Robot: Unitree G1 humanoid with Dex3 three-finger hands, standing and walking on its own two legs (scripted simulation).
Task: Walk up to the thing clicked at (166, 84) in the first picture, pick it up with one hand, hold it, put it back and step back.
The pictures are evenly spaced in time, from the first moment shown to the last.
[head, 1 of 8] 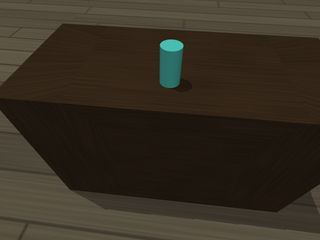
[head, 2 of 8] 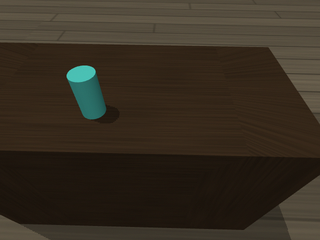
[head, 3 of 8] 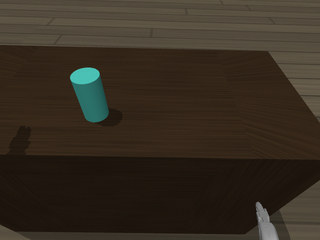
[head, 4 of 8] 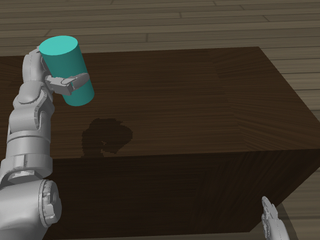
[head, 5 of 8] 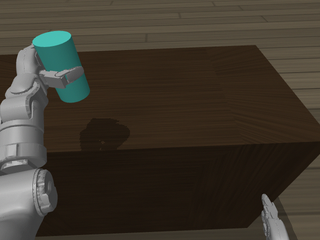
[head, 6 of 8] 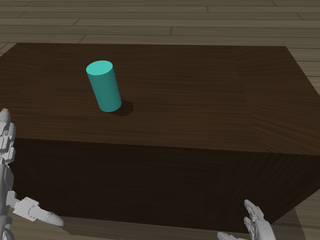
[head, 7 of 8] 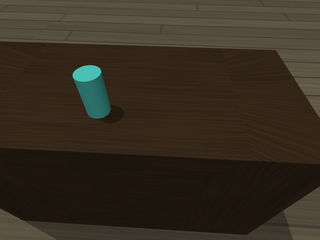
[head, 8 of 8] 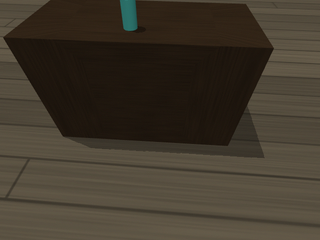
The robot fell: no
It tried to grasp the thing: yes
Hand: left
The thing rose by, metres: 0.25
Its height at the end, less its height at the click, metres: +0.00
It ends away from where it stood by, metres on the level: 0.00
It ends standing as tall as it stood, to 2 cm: yes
